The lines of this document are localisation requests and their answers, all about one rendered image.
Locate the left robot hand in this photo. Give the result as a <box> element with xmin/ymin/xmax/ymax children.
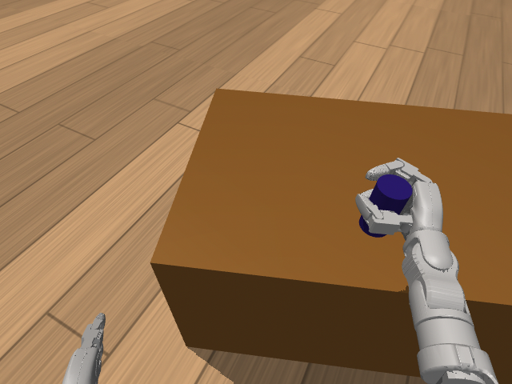
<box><xmin>62</xmin><ymin>313</ymin><xmax>106</xmax><ymax>384</ymax></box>

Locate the right robot arm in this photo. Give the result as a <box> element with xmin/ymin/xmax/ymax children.
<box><xmin>402</xmin><ymin>230</ymin><xmax>499</xmax><ymax>384</ymax></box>

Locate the right robot hand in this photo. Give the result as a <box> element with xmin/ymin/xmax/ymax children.
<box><xmin>355</xmin><ymin>158</ymin><xmax>443</xmax><ymax>240</ymax></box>

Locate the can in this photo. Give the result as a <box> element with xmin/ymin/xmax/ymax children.
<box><xmin>359</xmin><ymin>174</ymin><xmax>413</xmax><ymax>238</ymax></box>

